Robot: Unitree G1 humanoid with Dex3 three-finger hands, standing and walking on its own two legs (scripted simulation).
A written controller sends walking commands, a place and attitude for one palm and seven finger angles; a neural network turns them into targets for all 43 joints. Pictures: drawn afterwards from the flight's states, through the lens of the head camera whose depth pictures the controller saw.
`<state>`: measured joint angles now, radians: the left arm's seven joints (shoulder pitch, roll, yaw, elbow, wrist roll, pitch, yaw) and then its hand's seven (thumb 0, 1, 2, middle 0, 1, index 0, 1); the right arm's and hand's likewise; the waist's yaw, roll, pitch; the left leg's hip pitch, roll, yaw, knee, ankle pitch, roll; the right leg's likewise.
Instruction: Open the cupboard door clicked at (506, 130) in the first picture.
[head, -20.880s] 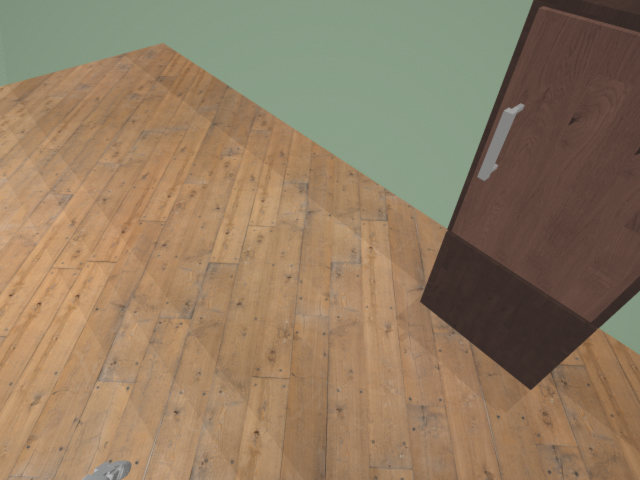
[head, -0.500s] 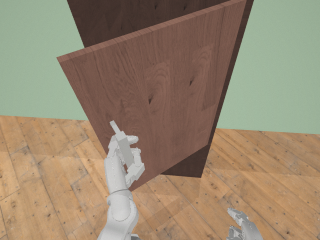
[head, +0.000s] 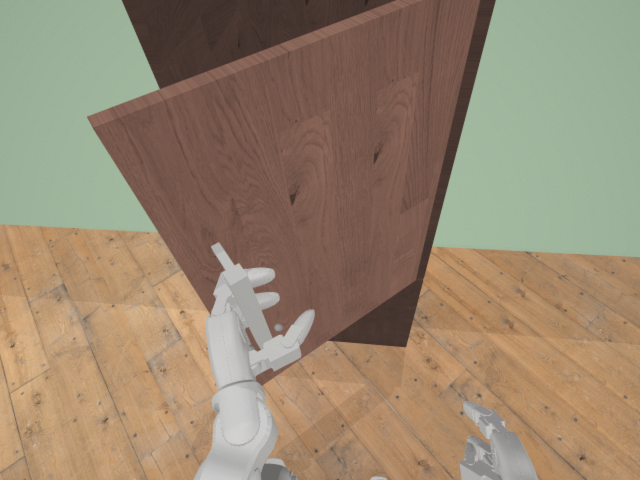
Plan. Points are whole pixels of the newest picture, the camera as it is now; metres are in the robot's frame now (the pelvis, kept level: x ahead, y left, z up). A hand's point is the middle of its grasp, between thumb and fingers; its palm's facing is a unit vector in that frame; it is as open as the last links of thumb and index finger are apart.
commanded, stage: open thumb and fingers to let go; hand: left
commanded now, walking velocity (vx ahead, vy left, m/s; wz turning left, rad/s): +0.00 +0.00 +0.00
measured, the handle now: (244, 301) +0.32 +0.10 +0.06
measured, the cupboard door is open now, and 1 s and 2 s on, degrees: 41 47 44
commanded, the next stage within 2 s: slide the hand sideways off the handle in 0.46 s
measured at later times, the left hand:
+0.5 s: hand (272, 333) +0.28 +0.07 +0.05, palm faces +0.18 -0.98 -0.02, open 14.7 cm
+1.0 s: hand (280, 375) +0.23 +0.05 +0.05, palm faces -0.21 -0.98 +0.01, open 16.1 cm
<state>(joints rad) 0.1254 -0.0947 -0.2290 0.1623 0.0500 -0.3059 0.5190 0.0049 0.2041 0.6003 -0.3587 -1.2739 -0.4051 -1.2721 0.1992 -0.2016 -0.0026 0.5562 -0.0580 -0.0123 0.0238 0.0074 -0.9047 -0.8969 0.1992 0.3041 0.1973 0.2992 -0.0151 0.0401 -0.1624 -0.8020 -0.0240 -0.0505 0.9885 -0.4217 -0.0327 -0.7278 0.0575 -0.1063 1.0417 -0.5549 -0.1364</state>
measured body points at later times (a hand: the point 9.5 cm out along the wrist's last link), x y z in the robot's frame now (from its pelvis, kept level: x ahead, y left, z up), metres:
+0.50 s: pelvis +0.00 +0.03 +0.00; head +0.03 +0.01 +0.45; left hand +0.27 +0.12 +0.06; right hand +0.17 -0.19 -0.10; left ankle +0.04 +0.16 -0.67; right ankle -0.02 -0.02 -0.67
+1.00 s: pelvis -0.02 +0.06 -0.01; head +0.02 +0.05 +0.44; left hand +0.24 +0.11 +0.06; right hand +0.13 -0.16 -0.10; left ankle +0.04 +0.16 -0.67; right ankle -0.02 -0.02 -0.67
